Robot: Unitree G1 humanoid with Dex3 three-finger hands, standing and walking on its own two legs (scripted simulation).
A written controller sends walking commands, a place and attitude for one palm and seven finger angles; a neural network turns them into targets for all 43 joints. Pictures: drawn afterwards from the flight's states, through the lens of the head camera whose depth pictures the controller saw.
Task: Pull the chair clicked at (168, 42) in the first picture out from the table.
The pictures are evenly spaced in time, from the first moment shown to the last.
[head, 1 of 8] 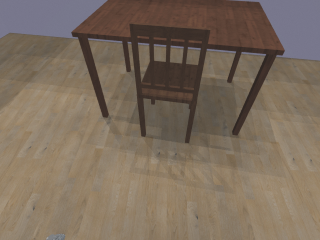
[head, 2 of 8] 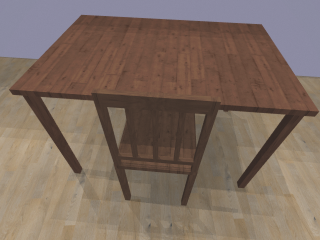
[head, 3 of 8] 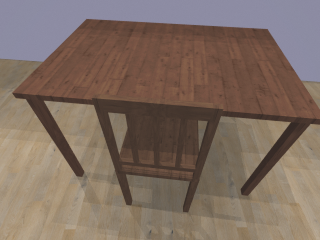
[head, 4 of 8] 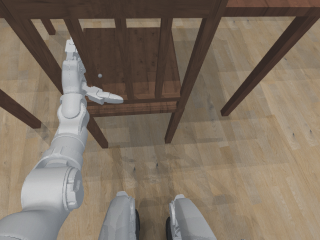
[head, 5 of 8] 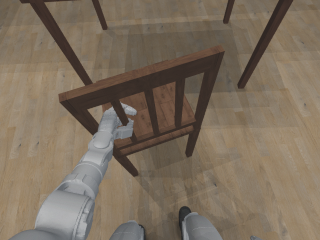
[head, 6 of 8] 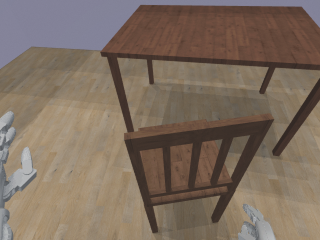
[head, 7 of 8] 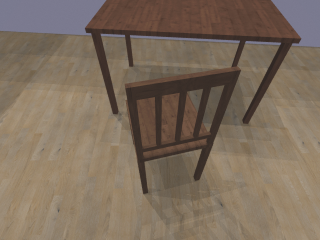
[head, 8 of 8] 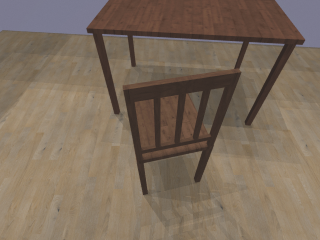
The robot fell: no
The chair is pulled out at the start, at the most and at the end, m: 0.00 0.46 0.46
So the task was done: yes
